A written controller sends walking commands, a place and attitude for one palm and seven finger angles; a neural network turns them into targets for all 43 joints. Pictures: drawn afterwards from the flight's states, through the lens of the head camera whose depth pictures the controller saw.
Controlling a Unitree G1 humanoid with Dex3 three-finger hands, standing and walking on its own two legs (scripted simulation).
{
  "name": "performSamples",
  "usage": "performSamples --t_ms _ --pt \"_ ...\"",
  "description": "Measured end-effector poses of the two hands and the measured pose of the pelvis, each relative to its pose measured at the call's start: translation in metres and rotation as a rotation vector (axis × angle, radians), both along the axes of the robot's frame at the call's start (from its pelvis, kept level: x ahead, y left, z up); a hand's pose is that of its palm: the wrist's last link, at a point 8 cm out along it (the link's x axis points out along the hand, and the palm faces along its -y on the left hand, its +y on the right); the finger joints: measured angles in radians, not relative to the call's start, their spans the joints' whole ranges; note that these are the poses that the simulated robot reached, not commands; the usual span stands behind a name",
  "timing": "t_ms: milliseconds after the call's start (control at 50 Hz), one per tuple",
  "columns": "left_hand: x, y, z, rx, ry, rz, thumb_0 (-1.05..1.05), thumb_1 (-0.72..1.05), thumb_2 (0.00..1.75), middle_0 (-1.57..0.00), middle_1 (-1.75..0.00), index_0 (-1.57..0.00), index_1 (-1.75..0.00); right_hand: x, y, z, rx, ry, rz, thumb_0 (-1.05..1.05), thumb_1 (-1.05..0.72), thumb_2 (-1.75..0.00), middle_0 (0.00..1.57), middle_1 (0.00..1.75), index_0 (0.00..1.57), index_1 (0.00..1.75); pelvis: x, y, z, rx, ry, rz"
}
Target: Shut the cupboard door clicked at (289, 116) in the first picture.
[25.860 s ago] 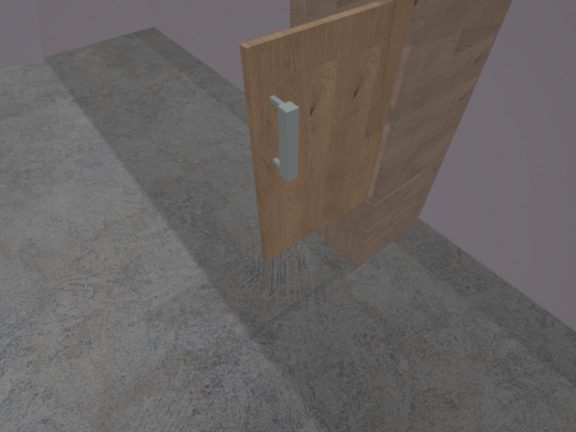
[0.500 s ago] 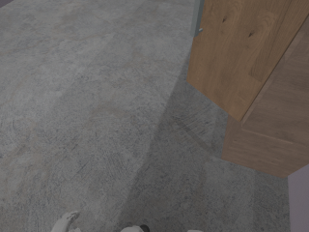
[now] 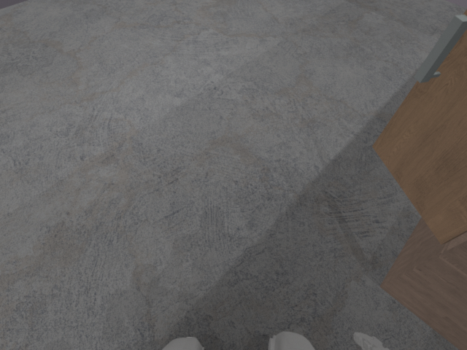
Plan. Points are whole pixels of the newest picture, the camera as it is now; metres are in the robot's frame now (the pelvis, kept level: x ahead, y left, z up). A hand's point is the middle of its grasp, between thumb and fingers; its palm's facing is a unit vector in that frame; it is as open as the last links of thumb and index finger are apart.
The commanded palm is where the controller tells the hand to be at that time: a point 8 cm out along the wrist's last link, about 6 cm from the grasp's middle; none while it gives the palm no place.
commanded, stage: walk to a spot facing it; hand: left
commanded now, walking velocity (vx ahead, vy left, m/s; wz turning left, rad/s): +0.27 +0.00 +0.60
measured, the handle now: (447, 50) +0.78 -0.47 +0.08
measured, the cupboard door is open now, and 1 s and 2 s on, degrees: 59 59 59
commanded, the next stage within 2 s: turn to face it in 1.16 s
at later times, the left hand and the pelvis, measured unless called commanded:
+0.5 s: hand out of the picture +0.02 +0.16 -0.15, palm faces +0.38 -0.90 -0.22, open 7.4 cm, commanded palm none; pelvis +0.08 -0.01 +0.01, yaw +21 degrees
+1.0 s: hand (79, 263) +0.27 +0.33 -0.13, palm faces +0.49 -0.85 -0.21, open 7.4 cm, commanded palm none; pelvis +0.24 +0.10 +0.01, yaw +31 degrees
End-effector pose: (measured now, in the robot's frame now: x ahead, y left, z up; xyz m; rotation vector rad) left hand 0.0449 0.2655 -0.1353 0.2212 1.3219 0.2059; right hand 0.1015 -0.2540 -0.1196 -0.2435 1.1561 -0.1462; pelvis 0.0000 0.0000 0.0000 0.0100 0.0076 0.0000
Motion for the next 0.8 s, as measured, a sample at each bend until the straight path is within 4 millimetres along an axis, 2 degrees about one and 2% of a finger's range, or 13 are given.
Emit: performSamples --t_ms 100,200,280,380,480,580,640,700,740,800 --pt "0.013 -0.005 0.017 0.013 -0.081 0.026 0.00 0.91 0.90 -0.20 -0.30 -0.20 -0.30 0.004 -0.002 -0.002 0.023 0.021 0.042 0.00 -0.90 -0.90 0.20 0.30 0.20 0.30 0.004 -0.009 0.006 -0.009 0.002 0.054" --pt "0.021 -0.019 0.025 0.047 -0.174 0.046 0.00 0.91 0.90 -0.20 -0.30 -0.20 -0.30 0.012 -0.017 -0.020 0.054 0.060 0.066 0.00 -0.90 -0.90 0.20 0.30 0.20 0.30 0.017 -0.028 -0.002 0.004 0.005 0.122" --pt "0.003 -0.033 0.032 0.047 -0.158 0.131 0.00 0.91 0.90 -0.20 -0.30 -0.20 -0.30 0.031 -0.022 -0.016 0.060 0.095 0.108 0.00 -0.90 -0.90 0.20 0.30 0.20 0.30 0.032 -0.033 0.006 0.009 -0.003 0.185" --pt "-0.020 -0.052 0.033 0.003 -0.073 0.229 0.00 0.90 0.90 -0.20 -0.30 -0.20 -0.30 0.068 -0.011 -0.004 0.077 0.098 0.171 0.00 -0.91 -0.90 0.20 0.30 0.19 0.30 0.056 -0.030 0.017 0.020 0.003 0.268" --pt "-0.046 -0.066 0.022 -0.053 0.001 0.357 0.00 0.90 0.90 -0.20 -0.30 -0.21 -0.30 0.121 0.023 -0.004 0.074 0.118 0.296 0.00 -0.91 -0.90 0.20 0.30 0.19 0.30 0.079 -0.016 0.016 0.012 0.000 0.358" --pt "-0.075 -0.067 0.005 -0.113 0.114 0.483 0.00 0.90 0.90 -0.20 -0.30 -0.21 -0.30 0.195 0.086 -0.007 0.071 0.063 0.446 0.01 -0.91 -0.90 0.20 0.30 0.19 0.30 0.105 0.012 0.004 0.005 -0.001 0.425" --pt "-0.084 -0.052 -0.012 -0.145 0.182 0.526 0.00 0.90 0.90 -0.20 -0.30 -0.21 -0.30 0.237 0.123 -0.013 0.063 -0.046 0.502 0.00 -0.91 -0.90 0.20 0.30 0.19 0.30 0.121 0.038 -0.014 -0.011 -0.003 0.450" --pt "-0.066 -0.022 -0.018 -0.129 0.179 0.534 0.00 0.90 0.90 -0.20 -0.30 -0.21 -0.30 0.255 0.142 -0.009 0.045 -0.086 0.517 0.00 -0.91 -0.90 0.20 0.30 0.19 0.30 0.133 0.053 -0.015 0.000 -0.014 0.460" --pt "-0.038 0.003 -0.014 -0.100 0.117 0.531 0.01 0.91 0.90 -0.20 -0.30 -0.20 -0.30 0.258 0.148 -0.005 0.031 -0.071 0.517 0.00 -0.91 -0.90 0.20 0.30 0.20 0.30 0.144 0.061 -0.009 0.003 -0.014 0.472" --pt "0.014 0.039 -0.001 -0.057 -0.010 0.513 0.01 0.91 0.90 -0.20 -0.30 -0.20 -0.30 0.256 0.153 0.000 0.022 -0.020 0.509 0.00 -0.90 -0.90 0.20 0.30 0.20 0.30 0.161 0.073 0.002 0.001 -0.012 0.494"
